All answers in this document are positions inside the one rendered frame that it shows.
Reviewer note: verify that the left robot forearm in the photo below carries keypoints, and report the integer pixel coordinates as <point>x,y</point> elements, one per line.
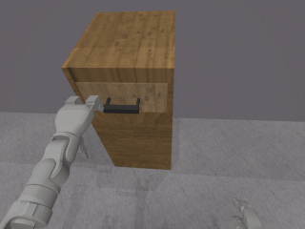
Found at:
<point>33,209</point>

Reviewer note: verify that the left robot hand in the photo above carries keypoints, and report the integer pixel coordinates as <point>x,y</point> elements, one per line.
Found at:
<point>75,117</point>

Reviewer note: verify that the right robot hand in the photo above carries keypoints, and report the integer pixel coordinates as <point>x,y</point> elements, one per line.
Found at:
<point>250,220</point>

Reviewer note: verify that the cabinet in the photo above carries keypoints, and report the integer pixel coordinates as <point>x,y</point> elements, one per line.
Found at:
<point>129,47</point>

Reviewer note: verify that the drawer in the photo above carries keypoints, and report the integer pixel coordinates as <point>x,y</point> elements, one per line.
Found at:
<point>153,96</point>

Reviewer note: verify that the handle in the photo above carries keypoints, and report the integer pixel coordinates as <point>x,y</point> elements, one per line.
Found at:
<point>121,109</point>

